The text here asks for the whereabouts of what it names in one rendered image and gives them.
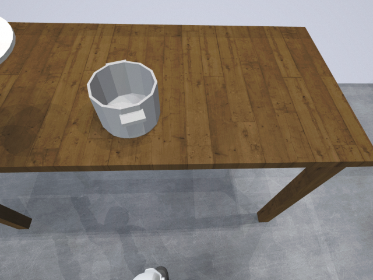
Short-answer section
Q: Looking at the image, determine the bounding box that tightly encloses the robot left foot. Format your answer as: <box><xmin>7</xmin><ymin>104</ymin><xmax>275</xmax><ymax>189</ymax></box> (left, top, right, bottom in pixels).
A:
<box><xmin>156</xmin><ymin>266</ymin><xmax>169</xmax><ymax>280</ymax></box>

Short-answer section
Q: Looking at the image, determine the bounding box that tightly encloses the lid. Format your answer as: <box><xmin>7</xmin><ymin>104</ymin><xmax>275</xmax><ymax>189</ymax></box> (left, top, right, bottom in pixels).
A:
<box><xmin>0</xmin><ymin>17</ymin><xmax>16</xmax><ymax>64</ymax></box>

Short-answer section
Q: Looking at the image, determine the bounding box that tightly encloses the left robot shin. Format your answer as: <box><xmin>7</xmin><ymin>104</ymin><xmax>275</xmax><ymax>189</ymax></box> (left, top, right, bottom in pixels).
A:
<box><xmin>145</xmin><ymin>268</ymin><xmax>161</xmax><ymax>275</ymax></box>

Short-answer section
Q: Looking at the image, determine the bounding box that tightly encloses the table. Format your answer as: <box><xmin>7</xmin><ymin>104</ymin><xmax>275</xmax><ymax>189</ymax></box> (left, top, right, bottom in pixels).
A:
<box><xmin>0</xmin><ymin>22</ymin><xmax>373</xmax><ymax>229</ymax></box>

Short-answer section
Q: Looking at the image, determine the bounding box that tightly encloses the pot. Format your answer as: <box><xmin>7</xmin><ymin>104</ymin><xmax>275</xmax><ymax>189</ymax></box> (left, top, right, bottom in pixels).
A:
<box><xmin>87</xmin><ymin>60</ymin><xmax>160</xmax><ymax>138</ymax></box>

